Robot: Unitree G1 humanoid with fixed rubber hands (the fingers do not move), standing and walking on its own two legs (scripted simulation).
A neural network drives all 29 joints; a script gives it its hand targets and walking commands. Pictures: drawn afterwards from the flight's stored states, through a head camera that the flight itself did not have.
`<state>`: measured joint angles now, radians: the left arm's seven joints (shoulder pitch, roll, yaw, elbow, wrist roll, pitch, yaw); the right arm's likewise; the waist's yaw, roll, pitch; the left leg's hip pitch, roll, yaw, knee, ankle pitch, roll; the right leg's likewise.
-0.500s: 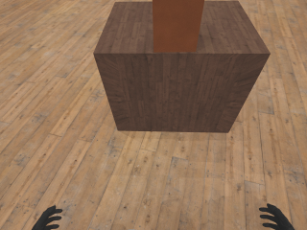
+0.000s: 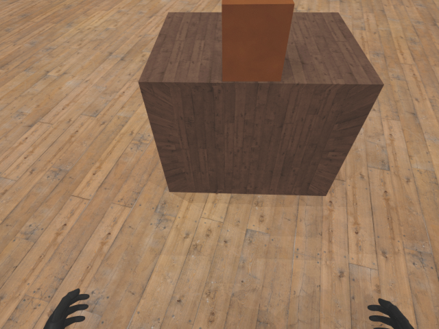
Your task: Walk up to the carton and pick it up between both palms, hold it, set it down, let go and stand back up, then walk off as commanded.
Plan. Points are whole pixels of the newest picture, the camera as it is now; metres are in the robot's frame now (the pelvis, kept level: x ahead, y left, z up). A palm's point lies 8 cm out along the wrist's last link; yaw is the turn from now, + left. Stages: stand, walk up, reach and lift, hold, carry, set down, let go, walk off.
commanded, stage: stand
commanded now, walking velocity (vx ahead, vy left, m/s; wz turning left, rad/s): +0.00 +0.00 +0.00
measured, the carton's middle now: (252, 33) +1.01 -0.10 +0.06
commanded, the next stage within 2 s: none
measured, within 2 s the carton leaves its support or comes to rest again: neither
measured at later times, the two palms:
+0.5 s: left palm out of the picture +0.12 +0.32 -0.07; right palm out of the picture +0.09 -0.30 -0.08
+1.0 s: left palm out of the picture +0.12 +0.32 -0.07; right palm out of the picture +0.10 -0.30 -0.08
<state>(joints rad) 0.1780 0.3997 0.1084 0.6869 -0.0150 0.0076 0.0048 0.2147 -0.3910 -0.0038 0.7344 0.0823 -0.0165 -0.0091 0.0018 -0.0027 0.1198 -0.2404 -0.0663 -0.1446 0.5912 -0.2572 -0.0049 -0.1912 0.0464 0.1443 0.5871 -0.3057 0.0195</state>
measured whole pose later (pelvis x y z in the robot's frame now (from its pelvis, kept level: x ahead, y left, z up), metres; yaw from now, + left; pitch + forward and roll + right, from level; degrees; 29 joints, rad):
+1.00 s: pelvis -0.01 +0.00 +0.00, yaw +0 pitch -5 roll +0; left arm 0.18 0.40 0.11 0.73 -0.02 0.00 -0.01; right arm 0.21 -0.39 0.00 0.77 0.08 -0.02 0.00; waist 0.00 0.00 0.12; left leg -0.24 -0.07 -0.15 0.53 -0.21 0.00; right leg -0.19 0.04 0.14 0.54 -0.26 0.02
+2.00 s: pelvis -0.01 +0.00 +0.00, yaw +0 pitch -5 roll +0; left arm 0.18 0.40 0.11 0.74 -0.02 0.00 -0.01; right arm 0.21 -0.39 0.00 0.78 0.08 -0.02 0.00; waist 0.00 0.00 0.11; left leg -0.23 -0.06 -0.15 0.53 -0.21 0.00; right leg -0.19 0.04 0.14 0.54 -0.26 0.02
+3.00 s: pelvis -0.01 +0.00 +0.01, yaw +0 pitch -4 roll +0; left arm 0.18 0.40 0.11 0.75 -0.02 0.00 -0.01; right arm 0.21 -0.39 -0.01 0.78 0.08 -0.02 0.00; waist 0.00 0.00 0.11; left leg -0.23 -0.06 -0.15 0.52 -0.21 0.00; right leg -0.19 0.04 0.14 0.53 -0.26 0.02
